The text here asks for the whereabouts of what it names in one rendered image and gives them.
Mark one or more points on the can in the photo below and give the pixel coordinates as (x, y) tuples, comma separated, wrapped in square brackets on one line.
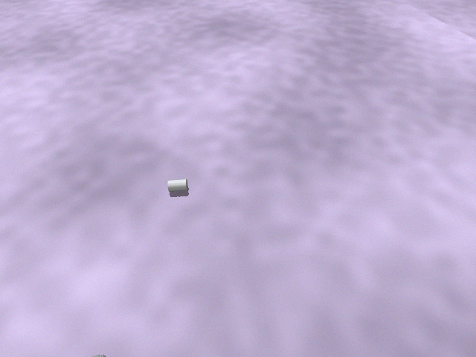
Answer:
[(177, 185)]

